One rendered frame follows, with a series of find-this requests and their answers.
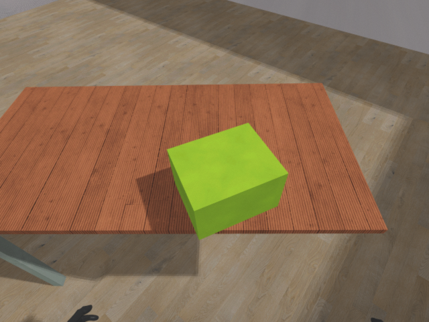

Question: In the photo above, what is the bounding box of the carton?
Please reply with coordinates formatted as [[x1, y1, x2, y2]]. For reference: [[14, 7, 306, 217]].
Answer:
[[167, 123, 288, 240]]

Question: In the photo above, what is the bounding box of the robot left hand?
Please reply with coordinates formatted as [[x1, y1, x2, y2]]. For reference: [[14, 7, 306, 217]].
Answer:
[[67, 305, 99, 322]]

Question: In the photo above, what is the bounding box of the table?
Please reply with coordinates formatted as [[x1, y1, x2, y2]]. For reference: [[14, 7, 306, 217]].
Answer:
[[0, 83, 388, 286]]

